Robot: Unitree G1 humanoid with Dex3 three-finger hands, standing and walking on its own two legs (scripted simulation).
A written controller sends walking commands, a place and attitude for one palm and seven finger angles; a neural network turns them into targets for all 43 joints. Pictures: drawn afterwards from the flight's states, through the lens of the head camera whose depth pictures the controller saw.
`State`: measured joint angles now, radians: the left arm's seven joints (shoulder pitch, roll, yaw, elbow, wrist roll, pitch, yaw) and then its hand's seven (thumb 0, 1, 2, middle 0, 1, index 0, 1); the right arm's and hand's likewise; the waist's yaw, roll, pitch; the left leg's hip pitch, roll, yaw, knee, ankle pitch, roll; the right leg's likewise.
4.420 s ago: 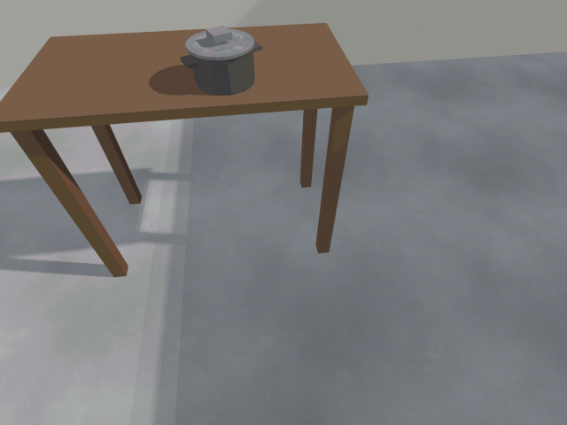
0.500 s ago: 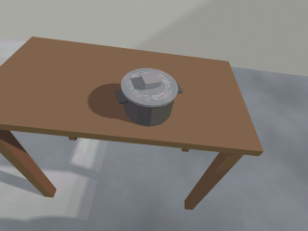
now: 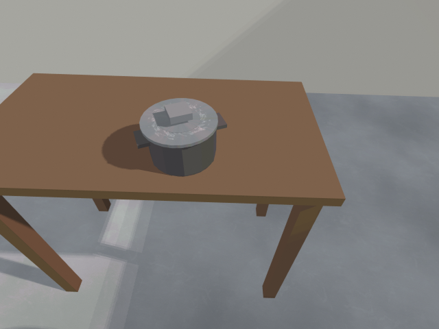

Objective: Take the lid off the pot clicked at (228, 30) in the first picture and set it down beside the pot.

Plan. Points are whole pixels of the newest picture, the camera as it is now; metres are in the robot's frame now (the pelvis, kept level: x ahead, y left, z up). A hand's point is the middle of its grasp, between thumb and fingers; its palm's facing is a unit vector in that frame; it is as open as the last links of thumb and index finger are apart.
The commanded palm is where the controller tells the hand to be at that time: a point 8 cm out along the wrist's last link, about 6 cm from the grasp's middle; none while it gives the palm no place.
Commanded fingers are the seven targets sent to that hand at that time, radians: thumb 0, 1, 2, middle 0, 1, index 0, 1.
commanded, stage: come to a stop and stand still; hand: left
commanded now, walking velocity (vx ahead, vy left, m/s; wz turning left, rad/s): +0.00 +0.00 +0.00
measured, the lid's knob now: (178, 112) +0.53 +0.12 +0.13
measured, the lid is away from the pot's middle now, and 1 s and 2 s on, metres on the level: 0.00 0.00 0.00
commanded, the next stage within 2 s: look again from close up in 0.82 s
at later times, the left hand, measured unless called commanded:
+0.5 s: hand out of the picture +0.01 +0.19 -0.18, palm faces +0.05 -0.98 -0.17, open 7.4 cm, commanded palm none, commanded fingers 0.00 0.90 0.90 -0.20 -0.30 -0.20 -0.30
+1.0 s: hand out of the picture +0.01 +0.21 -0.18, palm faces +0.00 -0.98 -0.20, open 7.4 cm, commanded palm none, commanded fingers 0.00 0.90 0.90 -0.20 -0.30 -0.20 -0.30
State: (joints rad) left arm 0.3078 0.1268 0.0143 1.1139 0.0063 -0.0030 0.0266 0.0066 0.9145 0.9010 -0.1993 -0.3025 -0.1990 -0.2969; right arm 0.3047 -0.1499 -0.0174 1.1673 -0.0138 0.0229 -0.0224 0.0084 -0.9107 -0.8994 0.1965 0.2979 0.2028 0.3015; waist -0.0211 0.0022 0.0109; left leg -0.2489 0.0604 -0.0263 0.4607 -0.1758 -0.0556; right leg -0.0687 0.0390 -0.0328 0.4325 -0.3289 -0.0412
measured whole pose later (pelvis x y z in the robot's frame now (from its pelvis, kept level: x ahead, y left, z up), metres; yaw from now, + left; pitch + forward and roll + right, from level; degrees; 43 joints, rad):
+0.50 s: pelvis +0.02 +0.02 +0.00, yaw -1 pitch -1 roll +0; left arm 0.31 0.15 0.03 1.12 0.01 -0.01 0.03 0.00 0.91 0.90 -0.20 -0.30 -0.20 -0.30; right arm 0.21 -0.15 -0.02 1.15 -0.01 0.00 -0.04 0.01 -0.93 -0.90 0.20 0.30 0.20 0.30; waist 0.01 -0.03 0.04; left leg -0.24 0.03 0.00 0.48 -0.21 -0.03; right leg -0.06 0.01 -0.01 0.44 -0.35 -0.01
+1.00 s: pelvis +0.01 +0.04 +0.00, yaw -1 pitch -1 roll -1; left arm 0.31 0.16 0.00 1.09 0.02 -0.03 0.05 0.00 0.91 0.90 -0.20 -0.30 -0.20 -0.30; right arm 0.21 -0.18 -0.01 1.07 -0.01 0.00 -0.01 0.01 -0.92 -0.90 0.20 0.30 0.20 0.30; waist 0.00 0.00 0.05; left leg -0.30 0.03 0.01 0.55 -0.24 0.00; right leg -0.09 0.00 -0.01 0.45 -0.35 0.02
